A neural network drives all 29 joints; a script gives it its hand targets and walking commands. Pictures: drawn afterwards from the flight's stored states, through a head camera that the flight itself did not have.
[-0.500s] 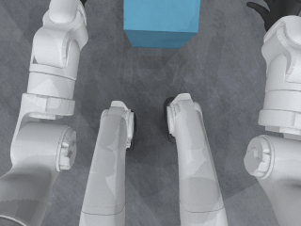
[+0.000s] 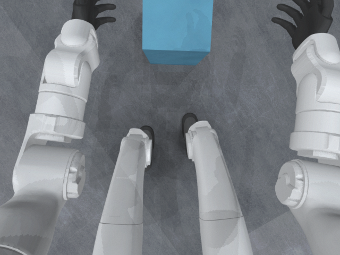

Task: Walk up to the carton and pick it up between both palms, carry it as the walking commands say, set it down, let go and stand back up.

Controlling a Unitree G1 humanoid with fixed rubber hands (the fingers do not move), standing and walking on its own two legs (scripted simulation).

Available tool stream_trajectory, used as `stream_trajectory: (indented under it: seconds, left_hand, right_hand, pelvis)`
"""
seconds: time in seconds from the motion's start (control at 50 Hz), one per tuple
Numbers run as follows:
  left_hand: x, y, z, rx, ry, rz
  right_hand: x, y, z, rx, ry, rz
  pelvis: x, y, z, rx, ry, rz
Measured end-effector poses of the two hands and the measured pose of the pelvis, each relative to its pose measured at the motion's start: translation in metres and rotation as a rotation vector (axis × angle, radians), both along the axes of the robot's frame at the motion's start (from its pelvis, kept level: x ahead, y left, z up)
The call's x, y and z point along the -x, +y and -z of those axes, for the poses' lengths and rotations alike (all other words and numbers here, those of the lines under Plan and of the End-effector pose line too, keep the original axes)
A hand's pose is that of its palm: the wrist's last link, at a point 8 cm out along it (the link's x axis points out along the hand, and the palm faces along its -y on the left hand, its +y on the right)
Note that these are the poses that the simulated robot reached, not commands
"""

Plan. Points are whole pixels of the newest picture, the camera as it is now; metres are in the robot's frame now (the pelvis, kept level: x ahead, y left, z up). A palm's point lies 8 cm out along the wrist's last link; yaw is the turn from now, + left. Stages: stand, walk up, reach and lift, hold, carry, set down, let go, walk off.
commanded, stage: let go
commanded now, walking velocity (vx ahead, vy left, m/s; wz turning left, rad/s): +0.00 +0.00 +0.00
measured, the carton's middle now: (175, 21) +0.62 -0.06 -0.49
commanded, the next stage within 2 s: stand in 1.22 s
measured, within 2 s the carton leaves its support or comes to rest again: neither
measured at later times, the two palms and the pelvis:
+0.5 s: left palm (17, 116) +0.36 +0.17 +0.01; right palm out of the picture +0.31 -0.29 +0.02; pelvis +0.05 -0.02 +0.08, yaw +0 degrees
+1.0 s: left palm out of the picture +0.29 +0.21 +0.06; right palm out of the picture +0.26 -0.26 +0.07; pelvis +0.12 -0.01 +0.13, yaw +0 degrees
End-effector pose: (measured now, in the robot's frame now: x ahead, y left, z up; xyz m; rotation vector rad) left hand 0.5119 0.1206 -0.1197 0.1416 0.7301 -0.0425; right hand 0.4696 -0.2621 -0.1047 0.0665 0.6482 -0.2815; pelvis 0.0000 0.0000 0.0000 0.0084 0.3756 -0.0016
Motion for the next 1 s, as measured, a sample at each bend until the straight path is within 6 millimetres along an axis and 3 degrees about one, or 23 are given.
stream_trajectory:
  seconds: [0.1,0.22,0.34,0.46,0.68,0.76,0.88,1.0]
  left_hand:
    - [0.036,0.019,-0.006,-0.039,0.017,-0.016]
    - [0.079,0.037,-0.042,-0.085,0.024,-0.032]
    - [0.117,0.04,-0.087,-0.073,0.041,-0.071]
    - [0.14,0.052,-0.124,-0.117,0.042,-0.076]
    - [0.204,0.06,-0.146,-0.069,0.091,-0.082]
    - [0.216,0.067,-0.156,-0.071,0.094,-0.087]
    - [0.222,0.077,-0.171,-0.07,0.071,-0.088]
    - [0.223,0.087,-0.176,-0.056,0.067,-0.103]
  right_hand:
    - [0.044,-0.011,0.006,0.021,0.097,-0.013]
    - [0.098,-0.023,-0.026,0.058,0.135,-0.061]
    - [0.13,-0.013,-0.07,0.043,0.144,-0.167]
    - [0.152,-0.026,-0.115,0.055,0.115,-0.139]
    - [0.219,-0.01,-0.131,0.011,0.192,-0.115]
    - [0.226,-0.007,-0.143,0.027,0.181,-0.11]
    - [0.216,-0.003,-0.165,0.049,0.124,-0.101]
    - [0.206,0.006,-0.173,0.055,0.116,-0.118]
  pelvis:
    - [-0.005,-0.001,-0.011,0.0,-0.043,0.001]
    - [-0.012,-0.003,-0.028,-0.003,-0.132,0.002]
    - [-0.027,-0.008,-0.045,-0.009,-0.142,0.003]
    - [-0.048,-0.016,-0.068,-0.017,-0.145,0.004]
    - [-0.082,-0.023,-0.105,-0.021,-0.279,0.006]
    - [-0.095,-0.022,-0.114,-0.017,-0.326,0.006]
    - [-0.112,-0.016,-0.125,-0.008,-0.392,0.004]
    - [-0.12,-0.009,-0.13,0.003,-0.413,0.001]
